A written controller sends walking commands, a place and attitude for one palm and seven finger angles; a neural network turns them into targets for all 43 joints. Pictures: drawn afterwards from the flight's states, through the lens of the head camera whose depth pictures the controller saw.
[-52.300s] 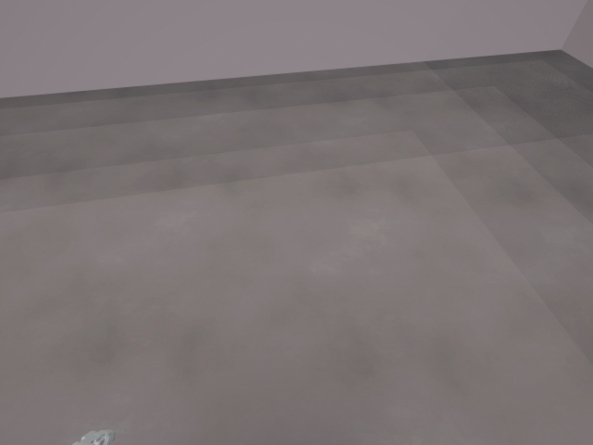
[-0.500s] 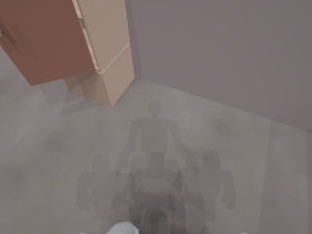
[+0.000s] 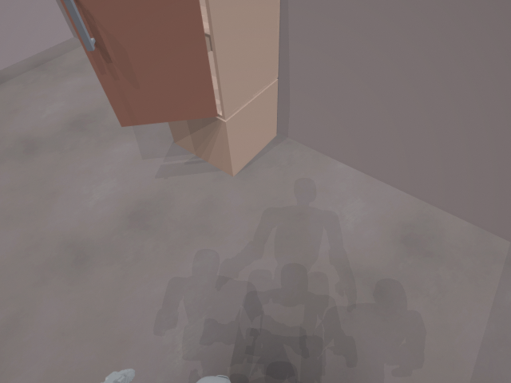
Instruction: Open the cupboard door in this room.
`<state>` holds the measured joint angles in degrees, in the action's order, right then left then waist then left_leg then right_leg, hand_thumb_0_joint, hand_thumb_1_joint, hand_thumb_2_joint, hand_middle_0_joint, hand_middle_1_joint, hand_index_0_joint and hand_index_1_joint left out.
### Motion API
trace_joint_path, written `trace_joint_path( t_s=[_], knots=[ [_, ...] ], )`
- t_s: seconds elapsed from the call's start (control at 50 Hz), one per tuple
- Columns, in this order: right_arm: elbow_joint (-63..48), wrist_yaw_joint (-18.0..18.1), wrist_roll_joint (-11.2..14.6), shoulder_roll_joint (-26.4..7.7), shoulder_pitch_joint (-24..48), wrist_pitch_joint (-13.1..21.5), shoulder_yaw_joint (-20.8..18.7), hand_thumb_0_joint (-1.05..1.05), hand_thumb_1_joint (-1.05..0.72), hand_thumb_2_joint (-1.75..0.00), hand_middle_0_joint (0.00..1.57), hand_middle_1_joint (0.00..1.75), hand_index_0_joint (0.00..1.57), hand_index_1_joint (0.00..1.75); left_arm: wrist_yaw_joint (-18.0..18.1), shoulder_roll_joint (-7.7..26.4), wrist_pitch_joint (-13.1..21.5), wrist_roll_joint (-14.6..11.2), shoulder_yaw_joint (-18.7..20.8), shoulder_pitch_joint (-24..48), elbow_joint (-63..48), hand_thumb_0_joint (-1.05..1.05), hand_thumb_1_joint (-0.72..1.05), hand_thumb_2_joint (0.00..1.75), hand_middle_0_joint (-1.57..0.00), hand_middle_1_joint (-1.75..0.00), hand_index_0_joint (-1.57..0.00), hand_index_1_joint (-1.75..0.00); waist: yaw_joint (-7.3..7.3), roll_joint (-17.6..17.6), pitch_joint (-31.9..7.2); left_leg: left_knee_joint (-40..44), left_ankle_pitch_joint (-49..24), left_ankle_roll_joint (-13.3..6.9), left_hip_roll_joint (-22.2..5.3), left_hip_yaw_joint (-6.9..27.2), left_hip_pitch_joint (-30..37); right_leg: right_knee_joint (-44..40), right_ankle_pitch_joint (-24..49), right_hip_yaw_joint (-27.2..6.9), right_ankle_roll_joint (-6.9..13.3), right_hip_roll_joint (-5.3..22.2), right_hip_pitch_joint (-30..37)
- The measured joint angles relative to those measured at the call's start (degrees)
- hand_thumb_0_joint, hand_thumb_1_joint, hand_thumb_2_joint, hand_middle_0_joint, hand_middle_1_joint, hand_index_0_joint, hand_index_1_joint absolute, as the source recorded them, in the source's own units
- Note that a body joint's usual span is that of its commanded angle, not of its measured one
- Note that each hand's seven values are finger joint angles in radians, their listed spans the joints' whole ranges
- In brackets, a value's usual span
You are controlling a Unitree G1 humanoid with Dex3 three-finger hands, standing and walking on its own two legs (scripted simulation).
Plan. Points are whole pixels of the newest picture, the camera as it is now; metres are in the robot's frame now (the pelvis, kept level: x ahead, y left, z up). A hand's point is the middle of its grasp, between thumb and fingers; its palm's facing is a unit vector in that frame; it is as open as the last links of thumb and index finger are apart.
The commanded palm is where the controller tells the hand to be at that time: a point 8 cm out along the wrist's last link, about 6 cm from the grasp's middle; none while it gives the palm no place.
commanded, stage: turn to face it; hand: left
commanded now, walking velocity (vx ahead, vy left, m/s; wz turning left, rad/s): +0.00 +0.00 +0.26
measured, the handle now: (81, 22) +1.04 +0.58 +0.07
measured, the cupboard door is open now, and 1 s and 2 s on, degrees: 45 45 45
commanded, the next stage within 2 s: take the last steps up to it in 0.06 s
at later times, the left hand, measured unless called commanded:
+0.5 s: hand out of the picture +0.05 +0.23 -0.16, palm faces +0.19 -0.96 -0.22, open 7.4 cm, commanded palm none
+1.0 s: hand out of the picture +0.09 +0.23 -0.16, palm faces +0.34 -0.92 -0.17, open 7.3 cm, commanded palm none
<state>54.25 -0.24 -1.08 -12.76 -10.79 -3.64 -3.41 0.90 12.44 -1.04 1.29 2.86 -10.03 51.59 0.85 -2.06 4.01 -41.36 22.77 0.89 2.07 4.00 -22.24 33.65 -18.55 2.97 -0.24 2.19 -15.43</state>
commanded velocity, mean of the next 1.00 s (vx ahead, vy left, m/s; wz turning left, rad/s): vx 0.26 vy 0.12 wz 0.13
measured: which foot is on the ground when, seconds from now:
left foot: up 0.00-0.28, down 0.30-0.64, up 0.66-1.00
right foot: down 0.00-0.30, up 0.32-0.62, down 0.64-1.00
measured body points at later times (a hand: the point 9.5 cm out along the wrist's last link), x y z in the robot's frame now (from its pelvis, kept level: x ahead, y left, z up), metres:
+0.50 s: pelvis +0.04 +0.03 +0.01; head +0.07 +0.03 +0.46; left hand +0.04 +0.28 -0.14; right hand +0.11 -0.20 -0.14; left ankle -0.01 +0.12 -0.73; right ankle +0.05 -0.10 -0.67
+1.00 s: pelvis +0.19 +0.08 +0.01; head +0.22 +0.10 +0.46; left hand +0.07 +0.28 -0.14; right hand +0.34 -0.13 -0.13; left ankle +0.25 +0.24 -0.71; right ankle +0.14 -0.08 -0.73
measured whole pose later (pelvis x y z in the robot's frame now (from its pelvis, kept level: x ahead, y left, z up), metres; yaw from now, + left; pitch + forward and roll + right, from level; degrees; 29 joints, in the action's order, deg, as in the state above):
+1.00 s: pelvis +0.19 +0.08 +0.01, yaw +15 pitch +1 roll +1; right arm 57.5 -2.5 -1.4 -11.9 -8.7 0.2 -3.1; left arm -0.1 8.8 2.9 1.7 2.5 -22.3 64.1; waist -3.0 1.5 3.2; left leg -34.1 11.5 1.3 -3.6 -5.8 -25.4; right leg 21.8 -19.3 9.6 -4.2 8.0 -2.2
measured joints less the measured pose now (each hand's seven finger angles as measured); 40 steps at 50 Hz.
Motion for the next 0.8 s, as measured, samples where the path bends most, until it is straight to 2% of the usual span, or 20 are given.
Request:
trace_joint_path(
  t_s=[0.02,0.06,0.12,0.22,0.28,0.3,0.34,0.36,0.4,0.44,0.48,0.58,0.62,0.64,0.68,0.72,0.74,0.8],
  knots=[
    [0.4,0.0,0.0,-0.3,0.0,-0.4,-0.3,0.01,-0.9,-0.9,0.2,0.3,0.21,0.3,0.1,-0.6,0.1,0.0,-0.3,-0.3,0.1,0.01,0.91,0.9,-0.2,-0.29,-0.19,-0.3,0.07,-0.3,0.2,-5.7,2.7,0.1,0.2,-0.5,-1.6,0.1,-0.3,0.6,0.5,0.3,0.4],
    [1.1,-0.2,0.0,-0.6,0.2,-1.0,-0.6,0.01,-0.91,-0.9,0.2,0.3,0.2,0.3,0.3,-1.6,0.2,0.0,-0.7,-1.1,0.4,0.01,0.91,0.9,-0.2,-0.29,-0.2,-0.3,0.09,-0.1,0.5,-15.3,3.7,0.6,0.1,-2.0,-4.0,-1.3,-0.1,1.4,0.7,0.9,1.9],
    [1.8,-0.3,0.2,-0.4,0.5,-1.1,-0.6,0.01,-0.91,-0.9,0.2,0.3,0.2,0.3,0.3,-2.5,0.4,0.1,-1.1,-2.3,1.2,0.01,0.91,0.9,-0.2,-0.3,-0.2,-0.3,0.11,1.1,0.6,-18.1,3.4,1.5,-0.9,-4.1,-4.1,-3.8,0.9,2.4,0.7,1.9,3.6],
    [2.4,-0.3,0.4,0.4,1.5,-0.3,-0.1,0.01,-0.91,-0.9,0.2,0.3,0.2,0.3,0.1,-2.4,0.8,0.3,-0.9,-3.7,2.9,0.01,0.92,0.9,-0.21,-0.3,-0.2,-0.3,-0.97,3.5,0.9,-4.5,3.2,1.8,-1.7,-6.5,1.7,-4.7,0.9,4.1,0.0,3.4,4.5],
    [2.2,-0.4,0.2,0.7,1.6,0.9,0.5,0.01,-0.91,-0.9,0.2,0.3,0.2,0.3,-0.4,-1.6,0.8,0.1,-0.4,-5.0,4.1,0.01,0.92,0.9,-0.21,-0.3,-0.2,-0.3,-1.47,4.3,0.5,7.1,-1.2,1.0,-1.7,-7.8,6.8,-2.3,-0.8,5.2,-1.0,4.1,3.8],
    [1.9,-0.4,0.0,0.6,1.3,1.5,0.7,0.01,-0.91,-0.9,0.2,0.3,0.2,0.3,-0.6,-1.3,0.5,-0.1,-0.1,-5.6,4.4,0.01,0.91,0.9,-0.21,-0.3,-0.2,-0.3,-1.44,4.1,-0.1,10.8,-4.1,-0.3,-1.8,-7.5,8.1,-0.3,-2.0,5.8,-1.4,4.2,2.9],
    [1.5,-0.2,-0.5,1.1,1.2,2.4,0.8,0.01,-0.91,-0.9,0.2,0.3,0.2,0.3,-1.0,-0.3,-0.6,-0.2,0.5,-5.6,5.3,0.01,0.91,0.9,-0.21,-0.3,-0.2,-0.3,-1.75,5.1,0.0,9.1,-6.1,-2.5,-1.0,-7.6,7.1,8.7,-8.8,4.1,-1.5,4.4,-0.7],
    [1.3,0.0,-0.7,1.4,0.8,2.8,1.0,0.01,-0.91,-0.9,0.2,0.3,0.2,0.3,-1.1,0.0,-1.1,0.0,0.7,-5.5,5.9,0.01,0.91,0.9,-0.21,-0.3,-0.2,-0.3,-1.82,5.2,-0.2,8.8,-5.4,-3.1,-0.8,-7.7,7.2,14.4,-10.5,2.8,-1.3,4.0,-3.1],
    [1.1,0.5,-0.8,1.9,-0.6,3.7,1.3,0.01,-0.91,-0.9,0.2,0.3,0.2,0.3,-1.4,0.4,-1.6,0.2,0.9,-4.8,6.8,0.01,0.91,0.9,-0.21,-0.3,-0.2,-0.3,-1.66,5.0,-0.6,10.6,-5.0,-3.5,-0.4,-7.3,8.3,23.5,-9.2,1.2,-0.9,3.2,-7.5],
    [1.6,0.9,-0.7,2.2,-2.3,4.4,1.6,0.01,-0.91,-0.9,0.2,0.3,0.2,0.3,-1.8,0.5,-1.3,0.2,1.0,-4.0,6.9,0.01,0.91,0.9,-0.2,-0.29,-0.2,-0.3,-1.59,4.4,-0.9,13.9,-6.2,-3.3,-0.1,-6.6,10.2,26.8,-6.5,0.7,-0.9,3.0,-10.3],
    [2.5,1.0,-0.7,2.5,-3.9,4.8,1.9,0.0,-0.91,-0.9,0.2,0.3,0.2,0.3,-2.1,0.4,-0.8,0.2,0.8,-3.1,6.4,0.01,0.91,0.9,-0.2,-0.29,-0.19,-0.3,-1.53,3.5,-1.1,16.8,-7.3,-3.4,0.0,-5.8,12.1,24.7,-4.8,0.8,-1.0,3.0,-11.4],
    [5.3,0.6,-0.7,2.7,-6.9,4.5,2.2,0.01,-0.9,-0.9,0.2,0.3,0.2,0.3,-2.4,-0.7,0.3,0.1,0.2,-0.9,5.0,0.01,0.91,0.9,-0.2,-0.29,-0.19,-0.3,-1.01,1.6,-1.3,18.5,-6.1,-2.9,0.1,-4.9,15.5,9.8,-2.6,1.9,-1.2,2.5,-8.4],
    [6.1,0.4,-0.4,2.7,-8.1,4.2,2.1,0.01,-0.9,-0.9,0.2,0.3,0.21,0.3,-2.5,-0.9,1.2,0.2,0.1,-0.6,4.4,0.01,0.91,0.9,-0.2,-0.29,-0.19,-0.3,-0.84,1.3,-1.4,15.3,-3.3,-2.4,0.2,-4.7,15.6,2.3,-0.1,2.6,-1.0,1.9,-4.8],
    [6.4,0.3,-0.1,2.7,-8.8,4.1,2.0,0.01,-0.9,-0.9,0.2,0.3,0.21,0.3,-2.5,-0.9,2.0,0.3,0.1,-0.6,4.0,0.01,0.91,0.9,-0.2,-0.29,-0.19,-0.3,-0.83,1.5,-1.5,11.2,-1.0,-2.4,0.4,-5.1,14.3,-0.2,2.5,2.6,0.0,2.1,-3.5],
    [7.4,0.0,-0.1,2.0,-8.6,3.1,1.5,0.01,-0.9,-0.9,0.2,0.3,0.2,0.3,-2.0,-2.0,3.0,0.2,0.0,-0.2,3.9,0.01,0.91,0.9,-0.2,-0.29,-0.19,-0.3,-0.66,-0.1,-0.7,-2.8,4.9,-2.2,-0.2,-4.6,9.3,2.1,2.5,4.1,1.3,1.9,-2.7],
    [8.1,-0.4,-0.4,1.3,-7.4,2.0,1.0,0.01,-0.91,-0.9,0.2,0.3,0.2,0.3,-1.3,-3.0,3.5,0.1,-0.2,-1.3,3.9,0.0,0.91,0.9,-0.2,-0.29,-0.2,-0.3,-0.73,-0.5,-0.7,-14.8,3.1,-1.6,-1.1,-4.9,3.4,1.0,1.0,5.0,1.5,1.9,-0.7],
    [8.1,-0.5,-0.5,1.1,-6.7,1.8,0.7,0.01,-0.91,-0.9,0.2,0.3,0.2,0.3,-1.0,-3.4,3.6,0.1,-0.3,-2.1,4.2,0.0,0.91,0.9,-0.2,-0.29,-0.2,-0.3,-0.64,-0.4,-0.8,-18.1,0.7,-1.1,-1.9,-5.3,0.8,-0.7,1.1,5.3,1.4,1.9,0.6],
    [7.1,-1.0,-0.6,0.8,-4.6,1.9,0.2,0.01,-0.91,-0.9,0.2,0.3,0.2,0.3,-0.4,-4.0,4.1,0.0,-0.1,-4.8,6.1,0.0,0.92,0.9,-0.2,-0.29,-0.2,-0.3,-0.47,0.5,-1.5,-18.7,-5.9,0.4,-4.7,-6.2,-4.9,-7.1,2.9,5.9,0.6,2.2,4.5]
  ],
)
